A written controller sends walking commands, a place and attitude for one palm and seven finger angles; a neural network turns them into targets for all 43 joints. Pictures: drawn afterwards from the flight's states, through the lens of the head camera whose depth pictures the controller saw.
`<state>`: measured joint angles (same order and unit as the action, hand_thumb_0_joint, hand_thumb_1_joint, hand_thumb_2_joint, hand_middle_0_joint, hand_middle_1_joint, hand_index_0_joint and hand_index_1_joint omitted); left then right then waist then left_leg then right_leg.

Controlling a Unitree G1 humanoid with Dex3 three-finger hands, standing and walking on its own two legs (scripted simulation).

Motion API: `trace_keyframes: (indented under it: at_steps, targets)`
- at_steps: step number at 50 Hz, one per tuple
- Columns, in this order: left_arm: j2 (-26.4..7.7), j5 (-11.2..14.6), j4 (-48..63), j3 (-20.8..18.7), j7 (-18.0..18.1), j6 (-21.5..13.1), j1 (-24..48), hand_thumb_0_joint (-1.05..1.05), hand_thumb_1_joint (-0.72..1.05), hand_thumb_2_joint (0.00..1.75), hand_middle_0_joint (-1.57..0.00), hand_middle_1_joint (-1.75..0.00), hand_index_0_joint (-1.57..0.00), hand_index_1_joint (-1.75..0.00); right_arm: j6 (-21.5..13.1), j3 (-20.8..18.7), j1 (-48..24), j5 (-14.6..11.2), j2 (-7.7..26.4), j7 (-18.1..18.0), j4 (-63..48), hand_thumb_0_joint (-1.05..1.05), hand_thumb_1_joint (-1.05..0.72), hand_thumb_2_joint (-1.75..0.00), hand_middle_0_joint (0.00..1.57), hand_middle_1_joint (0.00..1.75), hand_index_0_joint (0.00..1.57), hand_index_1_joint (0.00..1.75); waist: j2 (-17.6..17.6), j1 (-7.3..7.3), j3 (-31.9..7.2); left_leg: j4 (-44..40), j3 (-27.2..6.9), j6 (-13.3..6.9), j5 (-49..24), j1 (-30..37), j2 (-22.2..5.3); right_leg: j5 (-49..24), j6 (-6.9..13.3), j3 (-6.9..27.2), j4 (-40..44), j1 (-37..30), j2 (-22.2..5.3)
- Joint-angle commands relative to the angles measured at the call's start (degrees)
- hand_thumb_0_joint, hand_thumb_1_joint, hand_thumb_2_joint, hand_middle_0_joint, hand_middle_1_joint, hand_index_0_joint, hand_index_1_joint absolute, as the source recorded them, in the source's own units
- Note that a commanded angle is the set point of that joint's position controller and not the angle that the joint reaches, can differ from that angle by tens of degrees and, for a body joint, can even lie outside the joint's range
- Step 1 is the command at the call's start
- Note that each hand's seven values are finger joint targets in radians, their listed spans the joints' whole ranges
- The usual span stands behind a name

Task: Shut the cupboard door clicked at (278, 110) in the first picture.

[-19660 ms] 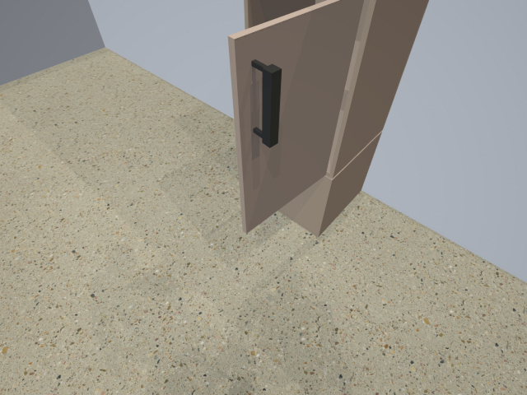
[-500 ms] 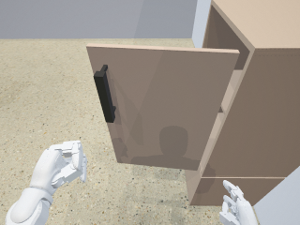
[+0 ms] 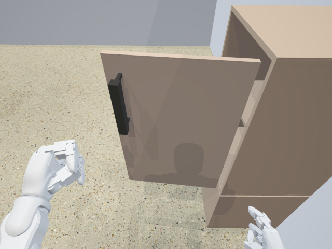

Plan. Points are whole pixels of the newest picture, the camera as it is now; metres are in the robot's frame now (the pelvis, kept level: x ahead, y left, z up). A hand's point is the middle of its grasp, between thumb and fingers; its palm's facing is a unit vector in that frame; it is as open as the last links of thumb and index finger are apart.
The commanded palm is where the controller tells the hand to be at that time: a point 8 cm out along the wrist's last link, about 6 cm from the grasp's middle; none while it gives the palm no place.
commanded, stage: bring the fist close to the handle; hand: left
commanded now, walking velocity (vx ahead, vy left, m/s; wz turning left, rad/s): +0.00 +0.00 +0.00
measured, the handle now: (121, 105) +0.46 +0.16 +0.12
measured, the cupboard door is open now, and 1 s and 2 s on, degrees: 84 84 82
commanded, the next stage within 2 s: push the door shut along its arc in 1.50 s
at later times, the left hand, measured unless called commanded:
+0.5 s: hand (108, 158) +0.28 +0.16 +0.11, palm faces -0.06 -1.00 -0.06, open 3.1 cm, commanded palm +0.26 +0.21 +0.13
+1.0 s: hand (125, 126) +0.34 +0.13 +0.15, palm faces +0.00 -1.00 -0.05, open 3.1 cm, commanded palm +0.32 +0.17 +0.13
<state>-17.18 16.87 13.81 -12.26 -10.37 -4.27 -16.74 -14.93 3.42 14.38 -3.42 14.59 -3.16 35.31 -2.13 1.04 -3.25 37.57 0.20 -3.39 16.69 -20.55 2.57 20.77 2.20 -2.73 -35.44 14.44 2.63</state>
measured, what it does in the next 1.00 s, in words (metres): stands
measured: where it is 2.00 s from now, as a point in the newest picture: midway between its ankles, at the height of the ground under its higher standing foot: outside the picture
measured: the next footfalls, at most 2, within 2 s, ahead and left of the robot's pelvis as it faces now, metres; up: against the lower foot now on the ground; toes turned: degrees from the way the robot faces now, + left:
none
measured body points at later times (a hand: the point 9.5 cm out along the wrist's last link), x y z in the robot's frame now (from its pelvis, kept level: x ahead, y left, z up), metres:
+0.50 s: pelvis +0.01 +0.01 +0.00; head +0.00 -0.01 +0.45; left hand +0.28 +0.21 +0.12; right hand +0.18 -0.22 -0.07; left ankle +0.03 +0.08 -0.72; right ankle -0.02 -0.10 -0.72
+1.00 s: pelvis +0.03 -0.01 +0.00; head +0.02 -0.02 +0.45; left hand +0.34 +0.18 +0.16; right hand +0.20 -0.24 -0.08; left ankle +0.03 +0.08 -0.72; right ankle -0.02 -0.10 -0.72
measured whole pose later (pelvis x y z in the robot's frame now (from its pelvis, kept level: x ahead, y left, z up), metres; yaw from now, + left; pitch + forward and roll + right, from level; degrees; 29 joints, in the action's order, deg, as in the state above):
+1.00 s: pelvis +0.03 -0.01 +0.00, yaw -1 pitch +1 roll +0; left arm -12.5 11.3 1.1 -4.3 -1.2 -1.1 3.6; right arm -8.6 3.1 12.1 -3.1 13.7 -1.0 35.8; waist -2.0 -0.6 -3.3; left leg 35.4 1.4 -2.7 18.1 -18.5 2.5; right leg 22.3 2.8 -1.2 -34.4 13.4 2.7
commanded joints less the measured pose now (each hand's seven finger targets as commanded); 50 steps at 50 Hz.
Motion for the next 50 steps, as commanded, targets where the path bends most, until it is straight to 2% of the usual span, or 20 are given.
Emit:
trace_keyframes:
  at_steps: [1,4,7,8,12,13,15,17,18,19,22,26,30,35,37,38,39,42,45,50]
  targets:
    - [-5.28,1.05,5.71,-0.32,-2.89,-0.21,5.56,0.00,0.90,0.90,-1.30,-1.50,-1.30,-1.50,-3.40,-2.88,-7.29,-1.06,7.04,-0.54,-9.65,0.00,-0.90,-0.90,0.20,0.30,0.20,0.30,-1.41,-0.39,-1.52,-7.41,-4.31,1.21,-1.74,6.85,-3.16,-4.71,-1.36,1.15,7.59,7.05,-1.83]
    - [-7.27,1.42,5.55,-1.90,-4.40,3.11,5.76,0.00,0.90,0.90,-1.30,-1.50,-1.30,-1.50,-2.75,-3.11,-7.76,-1.24,7.63,-1.03,-10.55,0.00,-0.90,-0.90,0.20,0.30,0.20,0.30,3.92,-0.21,-1.57,-6.81,-3.97,0.66,-2.34,5.67,-2.94,-4.70,-2.14,2.09,8.71,6.23,-2.22]
    - [-10.77,1.31,11.38,-4.32,-2.58,1.80,14.71,0.00,0.90,0.90,-1.30,-1.50,-1.30,-1.50,-2.82,-2.96,-8.72,-0.72,7.59,-1.63,-10.50,0.00,-0.90,-0.90,0.20,0.30,0.20,0.30,3.86,-0.69,-3.44,-6.50,-4.19,0.48,-3.00,7.58,-3.11,-4.11,-2.02,1.96,8.36,6.19,-2.03]
    - [-7.84,1.12,14.15,-2.09,-1.77,0.53,17.88,0.00,0.90,0.90,-1.30,-1.50,-1.30,-1.50,-3.21,-2.62,-9.54,-0.47,6.67,-1.54,-10.95,0.00,-0.90,-0.90,0.20,0.30,0.20,0.30,1.43,-0.82,-5.13,-6.92,-4.24,0.42,-3.32,9.10,-3.00,-4.17,-1.89,1.35,7.68,6.38,-1.88]
    - [-7.35,-0.45,14.87,-1.10,2.02,-4.00,19.41,0.00,0.90,0.90,-1.30,-1.50,-1.30,-1.50,-4.38,-2.43,-8.05,0.03,6.49,-0.87,-8.80,0.00,-0.90,-0.90,0.20,0.30,0.20,0.30,-2.11,-1.29,-6.21,-7.39,-5.71,1.19,-4.03,11.62,-3.67,-5.29,-1.15,0.27,5.67,7.45,-1.40]
    - [-4.23,-1.05,13.75,1.86,2.20,-3.96,18.97,0.00,0.90,0.90,-1.30,-1.50,-1.30,-1.50,-4.34,-2.25,-8.16,0.01,6.01,-0.62,-8.89,0.00,-0.90,-0.90,0.20,0.30,0.20,0.30,-3.71,-1.38,-6.04,-7.65,-5.74,1.32,-4.13,11.74,-3.69,-5.56,-1.07,0.04,5.32,7.57,-1.52]
    - [-2.15,-1.92,8.76,4.07,2.23,-2.34,17.32,0.00,0.90,0.90,-1.30,-1.50,-1.30,-1.50,-3.95,-2.57,-7.54,-0.21,6.25,-0.24,-8.55,0.00,-0.90,-0.90,0.20,0.30,0.20,0.30,-2.80,-1.41,-4.66,-8.01,-5.97,1.59,-3.29,11.10,-3.78,-5.82,-1.11,-0.06,5.31,8.10,-1.59]
    - [-4.69,-2.75,1.91,2.34,1.98,0.87,14.05,0.00,0.90,0.90,-1.30,-1.50,-1.30,-1.50,-2.58,-3.04,-6.85,-0.47,7.29,-0.14,-8.14,0.00,-0.90,-0.90,0.20,0.30,0.20,0.30,0.81,-0.96,-2.33,-8.07,-5.35,1.45,-2.39,8.63,-3.64,-5.64,-1.21,0.57,6.55,7.33,-1.80]
    - [-2.24,-2.83,1.05,4.18,1.63,2.42,14.13,0.00,0.90,0.90,-1.30,-1.50,-1.30,-1.50,-1.78,-2.89,-7.30,-0.62,6.86,-0.04,-8.89,0.00,-0.90,-0.90,0.20,0.30,0.20,0.30,1.80,-0.74,-2.58,-8.40,-4.81,1.40,-3.09,8.24,-3.45,-6.14,-1.26,0.26,6.59,6.54,-1.88]
    - [-3.58,-2.98,0.39,3.19,1.66,3.75,14.98,0.00,0.90,0.90,-1.30,-1.50,-1.30,-1.50,-0.98,-2.94,-7.49,-0.80,7.14,-0.09,-9.37,0.00,-0.90,-0.90,0.20,0.30,0.20,0.30,3.24,-0.64,-2.45,-8.38,-4.54,1.32,-3.51,7.98,-3.47,-6.47,-1.38,0.45,6.88,6.43,-1.92]
    - [-6.62,-2.63,4.32,0.14,2.76,4.76,18.84,0.00,0.90,0.90,-1.30,-1.50,-1.30,-1.50,0.27,-2.95,-8.90,-0.47,7.14,-0.17,-10.58,0.00,-0.90,-0.90,0.20,0.30,0.20,0.30,3.96,0.22,-6.87,-7.55,-3.51,1.10,-7.02,9.58,-3.24,-9.16,-1.48,1.17,7.01,3.59,-2.19]
    - [-5.90,-2.13,13.21,-0.40,5.12,-0.12,24.53,0.00,0.90,0.90,-1.30,-1.50,-1.30,-1.50,-0.39,-2.38,-9.84,-0.01,5.39,0.23,-11.21,0.00,-0.90,-0.90,0.20,0.30,0.20,0.30,-1.43,0.04,-12.49,-6.33,-2.87,1.53,-14.72,14.28,-3.35,-15.18,-1.10,0.42,5.03,2.38,-1.84]
    - [-0.63,-2.75,8.66,5.04,5.50,-2.14,23.65,0.00,0.90,0.90,-1.30,-1.50,-1.30,-1.50,-0.77,-2.44,-8.64,-0.03,5.49,0.97,-9.40,0.00,-0.90,-0.90,0.20,0.30,0.20,0.30,-2.13,-1.66,-7.78,-5.84,-3.42,1.88,-14.84,13.51,-3.84,-14.99,-1.20,0.05,4.82,5.59,-1.60]
    - [2.75,-4.34,0.76,9.77,4.17,3.90,21.90,0.00,0.90,0.90,-1.30,-1.50,-1.30,-1.50,1.19,-3.45,-7.51,-0.87,6.50,1.16,-9.87,0.00,-0.90,-0.90,0.20,0.30,0.20,0.30,0.89,-1.73,-5.05,-6.21,-3.47,1.69,-11.83,11.52,-3.58,-14.30,-1.40,0.48,5.73,6.05,-2.03]
    - [-1.98,-4.71,-0.42,5.71,5.05,5.34,22.52,0.00,0.90,0.90,-1.30,-1.50,-1.30,-1.50,2.43,-3.49,-7.49,-0.70,7.28,0.84,-9.77,0.00,-0.90,-0.90,0.20,0.30,0.20,0.30,4.93,-1.43,-5.66,-6.07,-2.97,1.26,-11.01,10.42,-3.37,-14.61,-1.70,1.18,6.57,4.62,-2.20]
    - [-0.13,-4.67,0.91,7.10,5.43,5.36,25.75,0.00,0.90,0.90,-1.30,-1.50,-1.30,-1.50,2.92,-3.18,-8.29,-0.62,6.68,0.78,-10.39,0.00,-0.90,-0.90,0.20,0.30,0.20,0.30,5.53,-1.70,-6.56,-6.09,-2.59,0.99,-10.94,10.67,-3.08,-14.99,-1.86,1.21,6.51,4.30,-2.35]
    - [-2.50,-4.79,2.49,4.96,6.40,4.71,30.42,0.00,0.90,0.90,-1.30,-1.50,-1.30,-1.50,3.17,-3.21,-8.49,-0.51,6.76,0.65,-10.42,0.00,-0.90,-0.90,0.20,0.30,0.20,0.30,6.31,-2.02,-8.14,-6.00,-2.55,0.87,-11.08,11.29,-3.10,-15.06,-2.01,1.41,6.43,4.15,-2.39]
    - [-8.25,-4.90,6.38,-0.33,9.40,0.85,37.11,0.00,0.90,0.90,-1.30,-1.50,-1.30,-1.50,3.49,-3.01,-9.28,0.41,6.47,0.45,-9.63,0.00,-0.90,-0.90,0.20,0.30,0.20,0.30,4.16,-1.05,-12.50,-5.63,-2.21,1.01,-13.75,13.26,-3.30,-16.46,-1.50,1.88,5.49,1.60,-2.35]
    - [-2.59,-4.85,6.12,3.75,10.31,-2.29,38.48,0.00,0.90,0.90,-1.30,-1.50,-1.30,-1.50,2.95,-2.51,-9.61,0.35,4.90,1.28,-9.11,0.00,-0.90,-0.90,0.20,0.30,0.20,0.30,-2.79,-1.05,-15.30,-4.95,-1.79,1.63,-19.18,16.79,-3.42,-20.48,-0.88,1.48,4.13,1.36,-2.15]
    - [3.74,-5.55,-8.34,9.80,7.58,2.62,31.32,0.00,0.90,0.90,-1.30,-1.50,-1.30,-1.50,4.40,-3.36,-7.49,-0.66,6.09,2.13,-8.51,0.00,-0.90,-0.90,0.20,0.30,0.20,0.30,1.24,-2.22,-8.18,-4.71,-1.73,1.76,-17.76,12.95,-3.36,-23.03,-1.47,1.26,5.38,3.60,-2.28]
